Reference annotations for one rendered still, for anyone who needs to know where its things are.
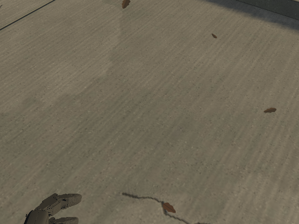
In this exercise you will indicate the robot left hand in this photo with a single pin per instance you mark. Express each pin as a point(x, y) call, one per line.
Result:
point(51, 206)

